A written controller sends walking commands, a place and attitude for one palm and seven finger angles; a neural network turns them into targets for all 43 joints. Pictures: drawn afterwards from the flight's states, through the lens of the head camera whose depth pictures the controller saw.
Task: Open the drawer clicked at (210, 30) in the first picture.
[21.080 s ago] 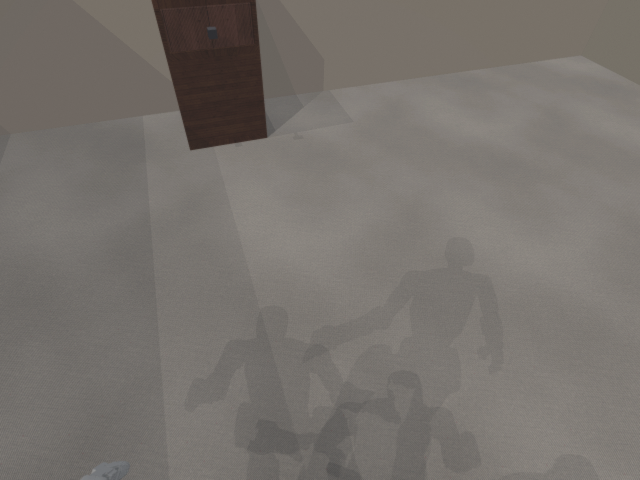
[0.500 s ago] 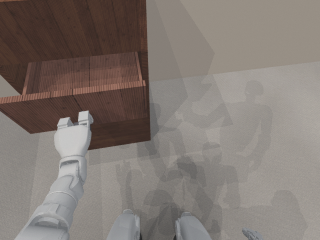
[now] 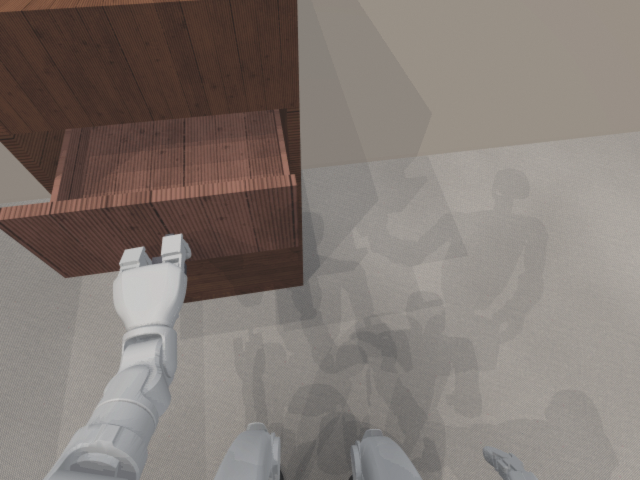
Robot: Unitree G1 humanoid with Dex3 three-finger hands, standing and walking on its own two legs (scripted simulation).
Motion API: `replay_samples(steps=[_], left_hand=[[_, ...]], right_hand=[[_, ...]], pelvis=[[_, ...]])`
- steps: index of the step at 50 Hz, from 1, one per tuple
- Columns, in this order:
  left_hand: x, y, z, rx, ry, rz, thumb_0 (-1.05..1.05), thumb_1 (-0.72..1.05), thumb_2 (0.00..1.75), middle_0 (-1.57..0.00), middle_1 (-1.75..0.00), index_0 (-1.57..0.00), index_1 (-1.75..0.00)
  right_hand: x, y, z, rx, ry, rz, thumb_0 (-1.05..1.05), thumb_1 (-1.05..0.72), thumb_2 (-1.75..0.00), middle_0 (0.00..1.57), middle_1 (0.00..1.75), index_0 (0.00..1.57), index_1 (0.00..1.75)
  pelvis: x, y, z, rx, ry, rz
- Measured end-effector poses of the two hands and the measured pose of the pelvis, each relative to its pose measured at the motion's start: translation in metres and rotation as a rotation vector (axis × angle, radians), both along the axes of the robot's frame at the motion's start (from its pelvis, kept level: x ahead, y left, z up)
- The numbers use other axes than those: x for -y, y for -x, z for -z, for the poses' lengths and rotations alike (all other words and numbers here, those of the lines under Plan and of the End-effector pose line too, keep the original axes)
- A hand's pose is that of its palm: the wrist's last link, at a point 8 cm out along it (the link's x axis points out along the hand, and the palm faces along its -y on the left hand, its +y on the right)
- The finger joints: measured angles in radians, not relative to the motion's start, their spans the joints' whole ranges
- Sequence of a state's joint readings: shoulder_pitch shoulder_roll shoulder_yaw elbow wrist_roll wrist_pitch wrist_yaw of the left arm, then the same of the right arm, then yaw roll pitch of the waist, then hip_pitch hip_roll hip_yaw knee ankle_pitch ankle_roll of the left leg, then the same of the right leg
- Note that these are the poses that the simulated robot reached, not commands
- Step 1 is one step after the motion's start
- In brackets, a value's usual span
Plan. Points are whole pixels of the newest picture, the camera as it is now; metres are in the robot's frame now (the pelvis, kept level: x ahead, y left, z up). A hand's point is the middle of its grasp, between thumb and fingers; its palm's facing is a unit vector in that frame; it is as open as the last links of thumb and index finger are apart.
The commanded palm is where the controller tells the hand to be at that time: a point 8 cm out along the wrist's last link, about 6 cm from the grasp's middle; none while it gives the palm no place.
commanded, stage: pull the drawer open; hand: left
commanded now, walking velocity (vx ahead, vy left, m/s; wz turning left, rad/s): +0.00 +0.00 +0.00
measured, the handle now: (170, 260) +0.42 +0.22 -0.06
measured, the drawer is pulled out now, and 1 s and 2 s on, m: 0.15 0.18 0.22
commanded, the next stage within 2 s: none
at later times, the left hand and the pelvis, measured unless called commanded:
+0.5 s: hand (167, 311) +0.34 +0.22 -0.08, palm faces -0.03 -0.05 -1.00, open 7.6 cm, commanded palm +0.31 +0.22 -0.02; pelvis +0.01 +0.00 +0.00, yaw +0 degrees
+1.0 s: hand (167, 324) +0.33 +0.22 -0.08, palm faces -0.03 -0.05 -1.00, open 7.6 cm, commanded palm +0.29 +0.21 -0.02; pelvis +0.01 +0.00 +0.00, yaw +0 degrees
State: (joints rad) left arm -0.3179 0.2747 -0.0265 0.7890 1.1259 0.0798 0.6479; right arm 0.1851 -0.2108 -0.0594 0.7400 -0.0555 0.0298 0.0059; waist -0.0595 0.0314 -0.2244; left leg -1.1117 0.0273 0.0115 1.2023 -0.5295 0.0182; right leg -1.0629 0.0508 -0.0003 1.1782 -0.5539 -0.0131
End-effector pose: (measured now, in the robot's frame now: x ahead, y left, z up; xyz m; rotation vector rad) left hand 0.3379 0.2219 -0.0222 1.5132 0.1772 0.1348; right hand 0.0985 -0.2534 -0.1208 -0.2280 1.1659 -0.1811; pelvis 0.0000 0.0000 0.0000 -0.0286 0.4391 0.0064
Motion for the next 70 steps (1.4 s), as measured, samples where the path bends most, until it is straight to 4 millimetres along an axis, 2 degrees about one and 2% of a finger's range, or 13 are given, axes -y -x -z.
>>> replay_samples(steps=[34,70], left_hand=[[0.004,0.017,-0.001,-0.011,-0.005,-0.011,0.04,0.58,0.72,-0.42,-1.35,-0.17,-1.28],[0.010,0.050,-0.001,-0.009,-0.002,-0.018,0.04,0.57,0.72,-0.42,-1.35,-0.18,-1.28]], right_hand=[[-0.003,-0.022,-0.007,0.044,-0.007,-0.020,0.00,-0.90,-0.90,0.20,0.30,0.20,0.30],[-0.005,-0.036,-0.010,0.104,-0.018,-0.048,0.00,-0.90,-0.90,0.20,0.30,0.20,0.30]], pelvis=[[0.001,-0.007,-0.004,0.009,-0.001,-0.002],[0.004,-0.002,-0.004,0.033,-0.005,-0.004]])
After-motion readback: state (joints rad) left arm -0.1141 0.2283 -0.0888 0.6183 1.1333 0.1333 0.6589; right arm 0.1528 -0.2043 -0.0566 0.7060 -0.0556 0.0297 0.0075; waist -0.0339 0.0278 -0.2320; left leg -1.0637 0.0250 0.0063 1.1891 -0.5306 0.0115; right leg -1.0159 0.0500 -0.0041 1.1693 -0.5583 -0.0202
